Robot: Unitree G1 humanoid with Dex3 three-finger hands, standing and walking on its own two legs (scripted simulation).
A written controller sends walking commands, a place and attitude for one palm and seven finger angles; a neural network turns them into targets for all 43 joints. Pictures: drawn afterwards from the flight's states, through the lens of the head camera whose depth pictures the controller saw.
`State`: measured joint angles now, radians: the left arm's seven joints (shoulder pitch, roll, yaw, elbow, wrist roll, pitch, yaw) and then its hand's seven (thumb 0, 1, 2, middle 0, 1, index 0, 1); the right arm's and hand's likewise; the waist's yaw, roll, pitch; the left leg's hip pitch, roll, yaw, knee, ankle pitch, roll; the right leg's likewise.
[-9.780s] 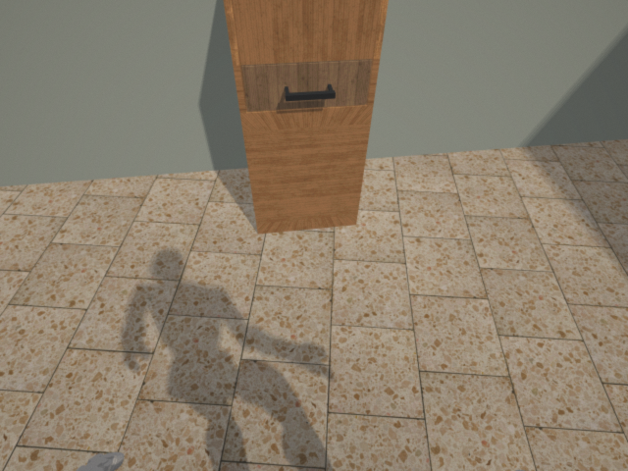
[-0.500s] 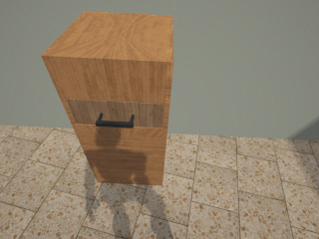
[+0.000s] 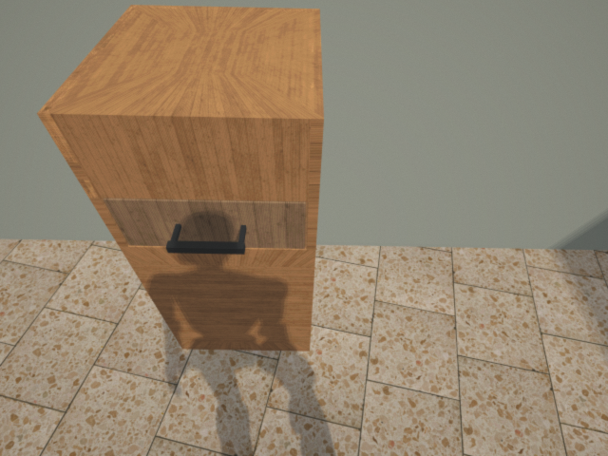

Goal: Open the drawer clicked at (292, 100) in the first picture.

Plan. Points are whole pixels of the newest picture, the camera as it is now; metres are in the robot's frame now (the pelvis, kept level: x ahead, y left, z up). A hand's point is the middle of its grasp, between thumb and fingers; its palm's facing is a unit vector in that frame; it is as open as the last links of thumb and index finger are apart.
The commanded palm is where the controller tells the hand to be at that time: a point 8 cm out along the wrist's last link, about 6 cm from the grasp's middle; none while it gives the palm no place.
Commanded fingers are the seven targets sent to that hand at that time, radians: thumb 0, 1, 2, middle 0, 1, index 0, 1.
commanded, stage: come to a stop and stand still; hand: left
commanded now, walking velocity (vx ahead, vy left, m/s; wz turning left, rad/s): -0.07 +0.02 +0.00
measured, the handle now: (208, 239) +0.51 +0.23 -0.11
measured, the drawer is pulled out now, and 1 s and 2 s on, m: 0.00 0.00 0.00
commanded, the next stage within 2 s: look again from close up in 1.36 s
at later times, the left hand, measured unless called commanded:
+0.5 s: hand out of the picture -0.02 +0.18 -0.17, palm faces +0.00 -0.97 -0.22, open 7.4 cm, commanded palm none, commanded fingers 0.00 0.90 0.90 -0.20 -0.30 -0.20 -0.30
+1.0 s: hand out of the picture -0.02 +0.14 -0.17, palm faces +0.02 -0.98 -0.18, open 7.3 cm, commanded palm none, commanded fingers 0.00 0.90 0.90 -0.20 -0.30 -0.20 -0.30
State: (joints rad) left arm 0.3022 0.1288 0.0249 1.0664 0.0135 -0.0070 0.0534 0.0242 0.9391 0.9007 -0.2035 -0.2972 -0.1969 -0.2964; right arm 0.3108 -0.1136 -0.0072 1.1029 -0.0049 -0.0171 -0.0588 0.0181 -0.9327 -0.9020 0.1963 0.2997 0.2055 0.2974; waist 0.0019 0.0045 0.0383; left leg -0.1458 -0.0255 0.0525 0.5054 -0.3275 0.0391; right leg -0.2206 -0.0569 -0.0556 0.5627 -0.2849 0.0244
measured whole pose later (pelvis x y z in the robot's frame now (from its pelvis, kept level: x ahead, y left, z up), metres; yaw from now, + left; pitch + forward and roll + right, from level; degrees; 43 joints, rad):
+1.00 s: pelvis -0.02 -0.02 +0.00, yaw +0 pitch +0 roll +0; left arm 0.28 0.14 -0.01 1.13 0.01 -0.02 0.03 0.01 0.92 0.90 -0.20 -0.30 -0.20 -0.30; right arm 0.30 -0.13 0.02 1.14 -0.01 -0.02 -0.03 0.00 -0.91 -0.90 0.19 0.30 0.20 0.30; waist 0.00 0.01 0.04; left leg -0.15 0.00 0.04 0.46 -0.31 0.01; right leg -0.20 -0.03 -0.07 0.49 -0.28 -0.01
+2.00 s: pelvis +0.01 -0.04 +0.00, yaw +1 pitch +0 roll +0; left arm 0.30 0.13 0.00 1.12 0.01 -0.02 0.04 0.01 0.92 0.90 -0.20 -0.30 -0.20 -0.30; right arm 0.30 -0.12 0.01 1.16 -0.01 -0.02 -0.05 0.00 -0.92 -0.90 0.19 0.30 0.20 0.30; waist 0.01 0.00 0.03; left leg -0.10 0.02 0.02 0.44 -0.34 -0.01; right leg -0.16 -0.01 -0.09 0.48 -0.32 -0.02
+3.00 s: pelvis -0.05 -0.02 -0.02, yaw -1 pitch +6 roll +1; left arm 0.19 0.34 -0.09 0.06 1.04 0.04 0.34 0.00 0.00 0.52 -0.29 -0.88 -0.28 -0.88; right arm 0.17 -0.23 -0.02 0.62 -0.04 0.08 -0.02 0.01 -0.91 -0.90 0.20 0.30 0.21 0.30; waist 0.06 0.05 -0.03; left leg -0.42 0.01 0.07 0.68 -0.36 0.02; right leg -0.48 -0.04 -0.04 0.70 -0.32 -0.01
